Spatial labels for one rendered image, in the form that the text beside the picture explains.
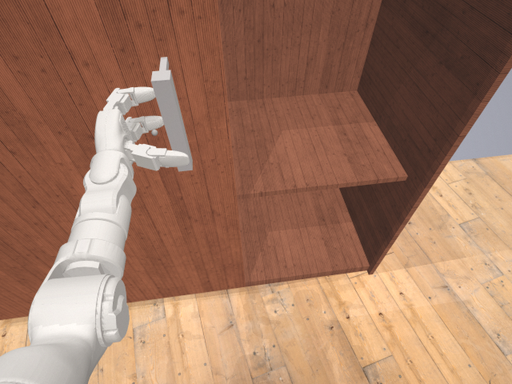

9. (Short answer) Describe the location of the handle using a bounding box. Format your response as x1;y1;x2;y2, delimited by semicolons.
151;57;193;172

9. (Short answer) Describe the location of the left robot hand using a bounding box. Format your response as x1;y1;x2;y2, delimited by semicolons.
94;87;190;171

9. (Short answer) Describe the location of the robot left upper arm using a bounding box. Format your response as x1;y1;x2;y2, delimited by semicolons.
0;274;130;384

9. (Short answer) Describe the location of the wardrobe door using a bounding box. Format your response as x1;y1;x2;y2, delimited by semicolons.
0;0;246;320

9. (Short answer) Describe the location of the robot left forearm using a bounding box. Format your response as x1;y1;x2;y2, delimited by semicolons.
28;150;137;343

